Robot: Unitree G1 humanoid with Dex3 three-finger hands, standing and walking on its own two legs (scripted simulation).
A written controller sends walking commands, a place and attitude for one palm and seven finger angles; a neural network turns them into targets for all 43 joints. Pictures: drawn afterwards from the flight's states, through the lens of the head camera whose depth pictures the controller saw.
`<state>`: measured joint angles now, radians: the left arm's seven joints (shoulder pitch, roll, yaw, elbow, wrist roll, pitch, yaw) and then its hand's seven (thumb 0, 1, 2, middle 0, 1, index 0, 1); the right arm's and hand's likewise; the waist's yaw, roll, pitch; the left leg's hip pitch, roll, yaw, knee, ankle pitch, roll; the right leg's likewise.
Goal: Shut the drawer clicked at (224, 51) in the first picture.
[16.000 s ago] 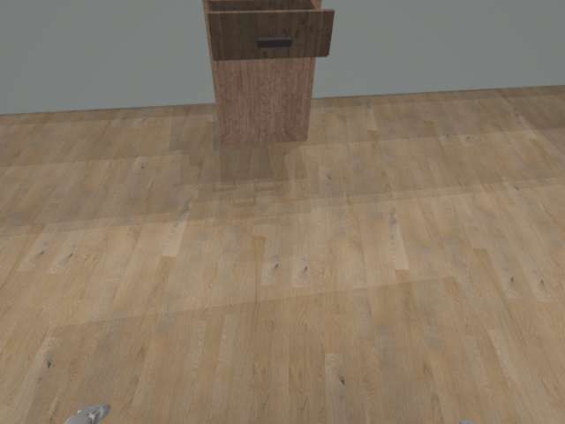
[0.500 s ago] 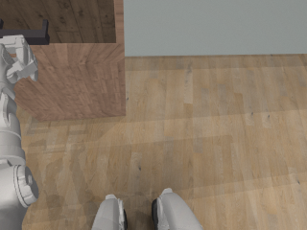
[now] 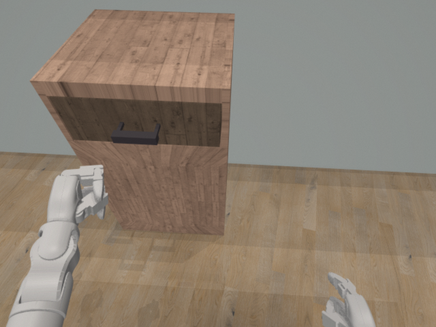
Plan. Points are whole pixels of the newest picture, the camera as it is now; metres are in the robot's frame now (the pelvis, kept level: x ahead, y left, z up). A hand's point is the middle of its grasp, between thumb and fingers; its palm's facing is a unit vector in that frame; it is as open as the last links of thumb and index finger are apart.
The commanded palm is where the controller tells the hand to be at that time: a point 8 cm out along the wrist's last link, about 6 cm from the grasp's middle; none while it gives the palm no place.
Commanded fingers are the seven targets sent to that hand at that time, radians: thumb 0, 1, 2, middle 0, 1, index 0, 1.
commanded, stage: draw the hand back to the body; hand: left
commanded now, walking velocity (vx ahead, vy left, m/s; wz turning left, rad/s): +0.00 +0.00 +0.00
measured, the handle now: (137, 131) +0.60 +0.25 -0.04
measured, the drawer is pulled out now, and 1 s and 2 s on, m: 0.00 0.00 0.00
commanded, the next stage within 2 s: step back with the hand held close in 0.70 s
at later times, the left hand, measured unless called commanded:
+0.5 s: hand (46, 246) +0.19 +0.22 +0.17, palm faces +0.37 -0.85 -0.38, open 3.3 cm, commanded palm +0.13 +0.26 +0.20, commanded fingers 0.00 0.90 0.90 -1.40 -1.60 -1.40 -1.60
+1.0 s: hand (35, 245) +0.19 +0.22 +0.18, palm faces +0.37 -0.82 -0.45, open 3.2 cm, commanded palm +0.12 +0.26 +0.20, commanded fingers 0.00 0.90 0.90 -1.40 -1.60 -1.40 -1.60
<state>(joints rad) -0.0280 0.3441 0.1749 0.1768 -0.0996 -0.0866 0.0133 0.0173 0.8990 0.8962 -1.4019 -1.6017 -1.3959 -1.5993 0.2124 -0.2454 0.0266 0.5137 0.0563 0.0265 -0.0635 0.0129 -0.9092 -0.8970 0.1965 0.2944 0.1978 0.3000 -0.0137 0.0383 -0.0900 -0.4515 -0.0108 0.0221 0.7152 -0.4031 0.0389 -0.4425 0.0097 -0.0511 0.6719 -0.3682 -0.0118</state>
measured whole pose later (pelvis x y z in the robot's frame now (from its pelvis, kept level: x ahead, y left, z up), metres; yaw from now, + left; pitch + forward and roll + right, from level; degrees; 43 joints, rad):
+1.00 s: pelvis -0.01 -0.02 +0.02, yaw -1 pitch +0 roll -1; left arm 0.55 0.34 0.35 -0.44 -0.06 -0.21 0.11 0.01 0.89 0.90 -1.41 -1.60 -1.40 -1.60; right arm 0.19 -0.24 -0.01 0.59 0.02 -0.06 -0.04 0.02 -0.91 -0.90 0.20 0.29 0.20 0.30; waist 0.01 0.07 0.00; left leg -0.18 0.01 0.03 0.46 -0.28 0.01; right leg -0.17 0.04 -0.04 0.41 -0.24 -0.03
